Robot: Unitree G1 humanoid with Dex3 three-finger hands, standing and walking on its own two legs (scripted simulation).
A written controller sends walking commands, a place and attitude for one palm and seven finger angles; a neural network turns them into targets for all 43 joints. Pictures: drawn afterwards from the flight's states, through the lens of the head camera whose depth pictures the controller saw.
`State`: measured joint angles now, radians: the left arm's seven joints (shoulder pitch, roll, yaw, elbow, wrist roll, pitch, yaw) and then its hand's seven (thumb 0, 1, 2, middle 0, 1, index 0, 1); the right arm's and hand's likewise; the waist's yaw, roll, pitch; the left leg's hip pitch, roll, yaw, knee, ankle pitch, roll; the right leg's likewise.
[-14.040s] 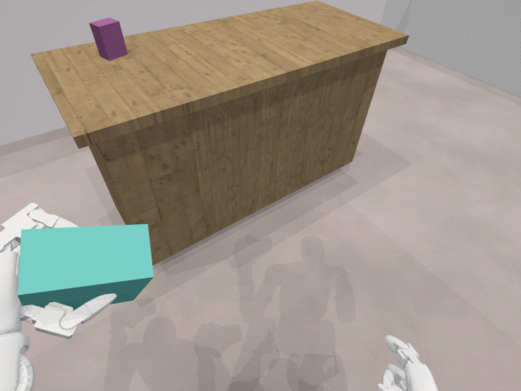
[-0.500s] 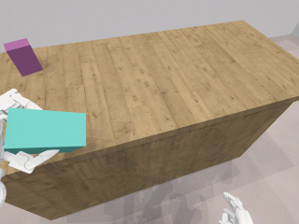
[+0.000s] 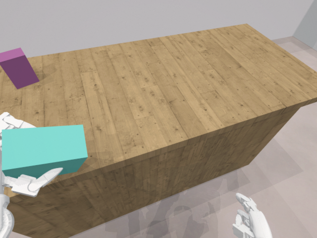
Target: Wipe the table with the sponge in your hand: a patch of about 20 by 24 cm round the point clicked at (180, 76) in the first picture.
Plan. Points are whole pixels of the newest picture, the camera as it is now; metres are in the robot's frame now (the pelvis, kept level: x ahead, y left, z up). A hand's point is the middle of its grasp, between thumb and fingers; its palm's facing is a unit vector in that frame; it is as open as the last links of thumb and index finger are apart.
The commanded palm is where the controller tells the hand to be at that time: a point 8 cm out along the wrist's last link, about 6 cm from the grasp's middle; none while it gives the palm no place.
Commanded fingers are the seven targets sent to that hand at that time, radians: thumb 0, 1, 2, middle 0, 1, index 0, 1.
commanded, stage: come to a stop and stand still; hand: left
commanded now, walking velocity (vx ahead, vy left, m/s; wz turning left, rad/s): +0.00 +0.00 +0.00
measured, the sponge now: (57, 153) +0.24 +0.22 +0.14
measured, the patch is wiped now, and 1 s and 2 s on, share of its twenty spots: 0.00 0.00 0.00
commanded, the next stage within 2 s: look again from close up in 0.50 s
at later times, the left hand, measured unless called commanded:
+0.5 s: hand (17, 160) +0.21 +0.27 +0.16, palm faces +0.42 -0.84 -0.35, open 10.0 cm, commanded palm +0.15 +0.30 +0.17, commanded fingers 0.00 0.10 1.30 -1.20 -1.60 -1.20 -1.60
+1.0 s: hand (15, 154) +0.22 +0.27 +0.17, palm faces +0.40 -0.79 -0.46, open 10.0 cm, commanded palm +0.14 +0.30 +0.18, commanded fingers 0.00 0.10 1.30 -1.20 -1.60 -1.20 -1.60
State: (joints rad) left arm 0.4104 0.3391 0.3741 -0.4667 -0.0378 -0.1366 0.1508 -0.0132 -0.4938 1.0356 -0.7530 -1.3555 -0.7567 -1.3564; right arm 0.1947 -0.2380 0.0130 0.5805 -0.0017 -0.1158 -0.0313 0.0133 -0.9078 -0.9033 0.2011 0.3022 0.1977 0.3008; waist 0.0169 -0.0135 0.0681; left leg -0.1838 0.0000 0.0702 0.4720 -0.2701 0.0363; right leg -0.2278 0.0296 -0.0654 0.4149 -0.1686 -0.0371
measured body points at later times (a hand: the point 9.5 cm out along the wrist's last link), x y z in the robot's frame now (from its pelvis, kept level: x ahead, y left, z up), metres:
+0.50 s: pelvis -0.01 +0.03 +0.00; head +0.00 +0.04 +0.45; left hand +0.18 +0.32 +0.18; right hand +0.16 -0.19 -0.08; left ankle -0.01 +0.09 -0.74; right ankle +0.03 -0.10 -0.74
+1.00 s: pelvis -0.01 +0.02 +0.00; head +0.01 +0.03 +0.45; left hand +0.19 +0.31 +0.19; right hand +0.17 -0.20 -0.08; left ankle -0.01 +0.09 -0.74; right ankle +0.04 -0.09 -0.74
